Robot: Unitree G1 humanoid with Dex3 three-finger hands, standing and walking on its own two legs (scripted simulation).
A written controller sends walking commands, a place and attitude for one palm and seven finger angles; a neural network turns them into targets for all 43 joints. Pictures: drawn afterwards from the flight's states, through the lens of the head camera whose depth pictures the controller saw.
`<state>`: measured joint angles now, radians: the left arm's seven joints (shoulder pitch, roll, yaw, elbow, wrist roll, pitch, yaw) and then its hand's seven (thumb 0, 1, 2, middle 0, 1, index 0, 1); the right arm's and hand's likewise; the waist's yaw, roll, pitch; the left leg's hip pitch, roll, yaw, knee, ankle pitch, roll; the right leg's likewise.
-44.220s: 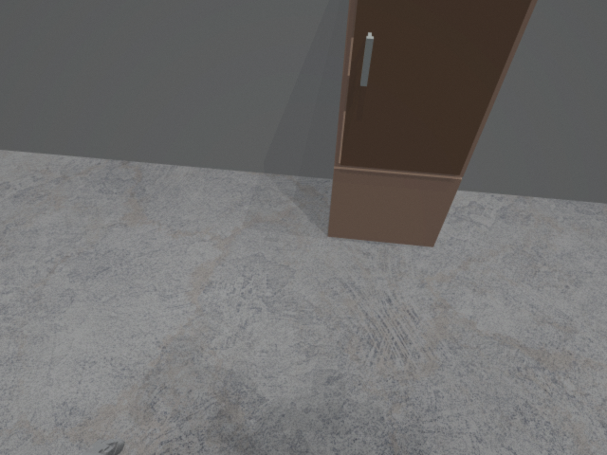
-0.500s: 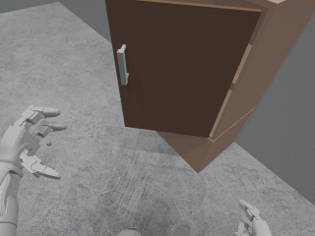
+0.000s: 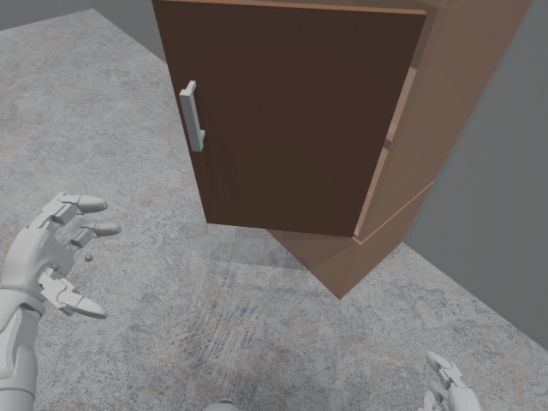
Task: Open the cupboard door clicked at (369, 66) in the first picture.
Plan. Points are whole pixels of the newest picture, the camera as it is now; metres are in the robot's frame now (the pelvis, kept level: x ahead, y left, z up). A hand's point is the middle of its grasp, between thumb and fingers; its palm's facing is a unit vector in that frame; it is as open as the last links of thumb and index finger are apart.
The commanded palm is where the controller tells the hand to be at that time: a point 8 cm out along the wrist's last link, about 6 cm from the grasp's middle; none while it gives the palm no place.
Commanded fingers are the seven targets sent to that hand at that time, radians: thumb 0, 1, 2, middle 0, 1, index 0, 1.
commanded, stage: raise the hand with hooked fingers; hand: left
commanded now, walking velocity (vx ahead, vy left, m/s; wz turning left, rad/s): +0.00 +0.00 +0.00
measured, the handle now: (194, 117) +0.62 +0.20 +0.08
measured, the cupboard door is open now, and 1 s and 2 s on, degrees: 42 42 42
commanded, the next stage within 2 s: move the hooked fingers beside the handle in 0.02 s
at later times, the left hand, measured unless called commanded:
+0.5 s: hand (113, 212) +0.36 +0.27 +0.09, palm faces -0.06 -1.00 +0.00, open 14.0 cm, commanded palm +0.34 +0.32 +0.09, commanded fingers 0.00 -0.50 0.30 -0.30 -1.20 -0.30 -1.20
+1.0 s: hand (122, 180) +0.43 +0.28 +0.09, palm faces -0.04 -1.00 +0.02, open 14.0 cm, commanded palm +0.42 +0.33 +0.08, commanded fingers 0.00 -0.50 0.30 -0.30 -1.20 -0.30 -1.20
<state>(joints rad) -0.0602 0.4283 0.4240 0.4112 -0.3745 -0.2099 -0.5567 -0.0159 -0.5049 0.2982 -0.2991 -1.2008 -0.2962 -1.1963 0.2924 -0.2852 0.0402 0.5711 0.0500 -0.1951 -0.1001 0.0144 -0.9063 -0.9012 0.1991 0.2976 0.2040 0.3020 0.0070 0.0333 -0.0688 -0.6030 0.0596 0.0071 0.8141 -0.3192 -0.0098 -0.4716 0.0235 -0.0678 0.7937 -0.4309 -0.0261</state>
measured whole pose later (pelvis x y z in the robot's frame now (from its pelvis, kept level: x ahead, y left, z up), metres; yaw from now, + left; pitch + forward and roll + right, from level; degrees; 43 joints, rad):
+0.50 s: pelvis +0.00 +0.01 +0.00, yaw +0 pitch +9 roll -2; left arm -0.37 0.47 0.40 0.68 -0.31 -0.23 -0.54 -0.02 -0.51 0.30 -0.30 -1.20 -0.30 -1.20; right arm 0.29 -0.28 0.05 0.60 0.05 -0.15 -0.11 0.01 -0.91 -0.90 0.20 0.30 0.20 0.30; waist -0.02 0.02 -0.07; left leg -0.68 0.05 0.01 0.85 -0.33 0.00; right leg -0.54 0.02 -0.06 0.82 -0.44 -0.02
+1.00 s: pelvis +0.00 +0.02 -0.02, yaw -1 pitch +14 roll -3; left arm -0.69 0.59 0.45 1.05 -0.22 -0.30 -0.53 -0.02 -0.51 0.30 -0.30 -1.20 -0.29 -1.20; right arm 0.34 -0.29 0.04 0.62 0.03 -0.05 -0.08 0.01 -0.91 -0.90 0.20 0.30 0.21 0.30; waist -0.08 0.01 -0.08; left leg -0.81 0.06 0.01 0.92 -0.35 0.01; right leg -0.67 0.02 -0.06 0.88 -0.45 -0.01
